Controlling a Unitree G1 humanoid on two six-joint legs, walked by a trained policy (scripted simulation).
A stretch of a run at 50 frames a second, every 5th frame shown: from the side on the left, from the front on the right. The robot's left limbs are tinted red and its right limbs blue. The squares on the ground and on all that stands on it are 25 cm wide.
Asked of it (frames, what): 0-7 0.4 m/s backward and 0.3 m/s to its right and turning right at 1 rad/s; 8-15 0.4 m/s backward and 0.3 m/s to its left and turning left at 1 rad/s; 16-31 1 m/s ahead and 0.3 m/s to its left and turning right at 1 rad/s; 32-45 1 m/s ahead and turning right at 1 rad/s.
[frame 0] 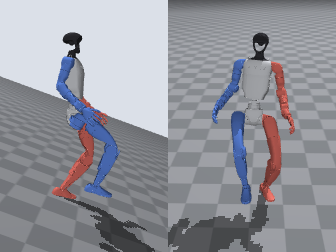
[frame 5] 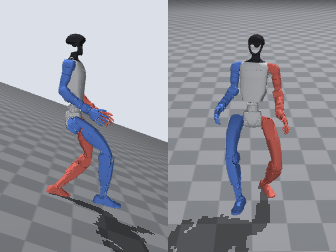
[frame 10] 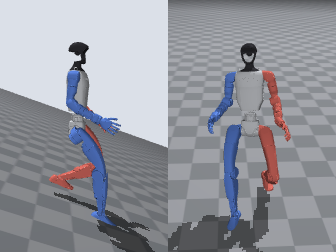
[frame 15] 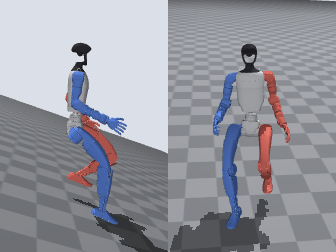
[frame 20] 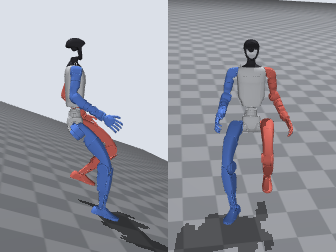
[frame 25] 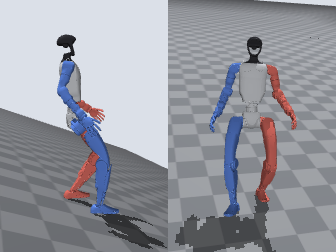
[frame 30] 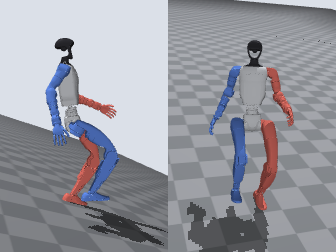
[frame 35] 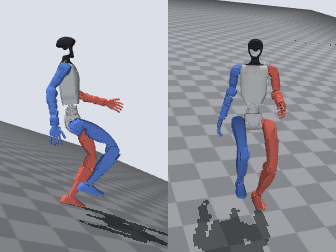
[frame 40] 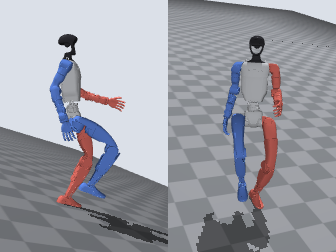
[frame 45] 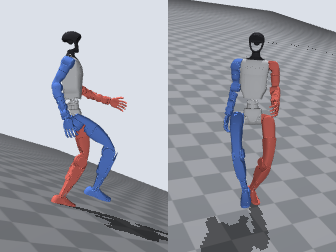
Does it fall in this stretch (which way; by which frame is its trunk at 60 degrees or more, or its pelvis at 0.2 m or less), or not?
no
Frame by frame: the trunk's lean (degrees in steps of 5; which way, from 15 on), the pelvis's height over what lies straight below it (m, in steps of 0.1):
0: 5, 0.7
5: 5, 0.7
10: 0, 0.7
15: 5, 0.6
20: 0, 0.7
25: 5, 0.7
30: 5, 0.7
35: 5, 0.7
40: 5, 0.7
45: 5, 0.8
